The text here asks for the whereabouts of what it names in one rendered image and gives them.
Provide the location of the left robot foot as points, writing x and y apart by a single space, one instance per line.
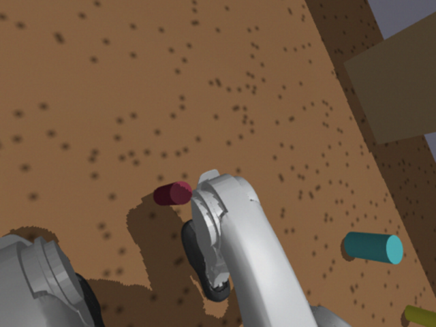
91 301

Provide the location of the right robot hand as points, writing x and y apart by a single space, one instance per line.
326 318

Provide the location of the right robot foot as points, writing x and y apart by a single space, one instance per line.
196 260

